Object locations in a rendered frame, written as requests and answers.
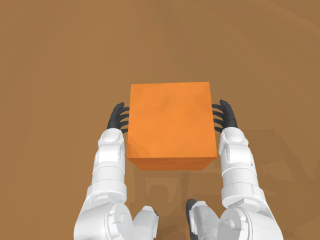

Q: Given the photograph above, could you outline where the robot right shin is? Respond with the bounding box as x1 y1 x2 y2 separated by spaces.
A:
192 201 207 234

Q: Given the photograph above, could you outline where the robot right hand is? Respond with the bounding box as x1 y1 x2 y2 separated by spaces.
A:
212 99 238 133

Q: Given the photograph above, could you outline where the robot left hand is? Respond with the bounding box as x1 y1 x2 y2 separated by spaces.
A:
107 102 130 133

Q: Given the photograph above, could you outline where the left robot upper arm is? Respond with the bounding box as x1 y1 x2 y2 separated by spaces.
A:
74 201 135 240

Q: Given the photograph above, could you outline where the robot right forearm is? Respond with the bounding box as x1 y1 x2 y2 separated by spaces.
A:
218 127 277 223

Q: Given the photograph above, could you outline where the left robot thigh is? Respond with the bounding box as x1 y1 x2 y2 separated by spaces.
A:
132 210 159 240

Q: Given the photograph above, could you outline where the robot left forearm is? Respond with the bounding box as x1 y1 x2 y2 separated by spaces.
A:
73 128 127 240

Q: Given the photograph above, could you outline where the right robot upper arm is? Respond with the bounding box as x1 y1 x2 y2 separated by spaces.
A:
216 206 284 240

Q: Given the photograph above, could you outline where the carton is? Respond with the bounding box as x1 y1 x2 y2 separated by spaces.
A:
126 81 218 171

